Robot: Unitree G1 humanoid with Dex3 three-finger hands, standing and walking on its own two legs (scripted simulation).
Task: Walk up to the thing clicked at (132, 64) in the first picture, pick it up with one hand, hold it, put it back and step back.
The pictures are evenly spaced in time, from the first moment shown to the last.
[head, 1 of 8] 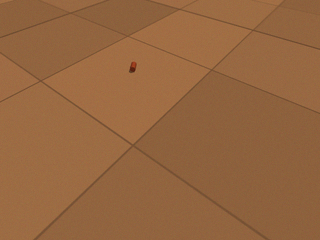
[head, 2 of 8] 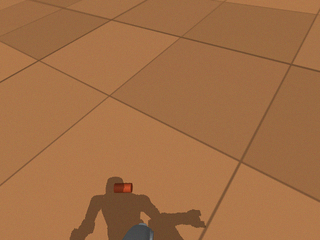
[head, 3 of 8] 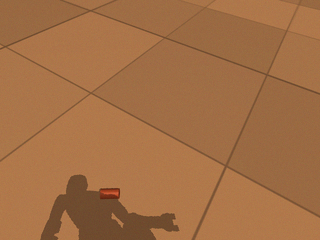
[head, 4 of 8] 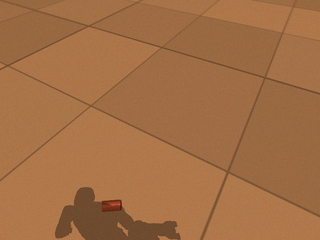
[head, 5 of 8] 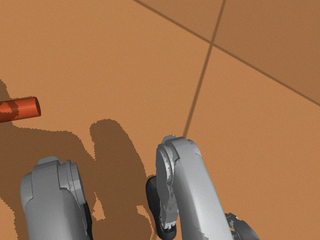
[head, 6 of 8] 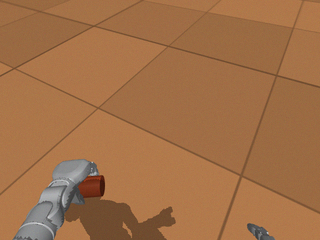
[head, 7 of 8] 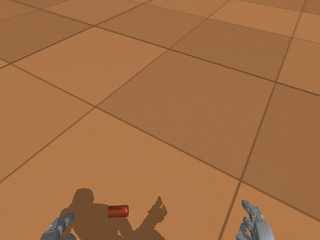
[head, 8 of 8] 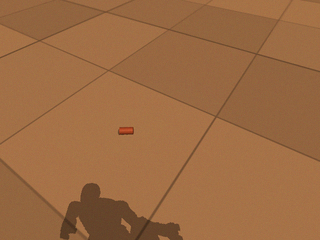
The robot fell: no
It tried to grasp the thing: yes
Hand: left
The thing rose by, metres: 0.68
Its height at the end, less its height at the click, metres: +0.00
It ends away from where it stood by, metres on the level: 0.02
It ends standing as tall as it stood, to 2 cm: yes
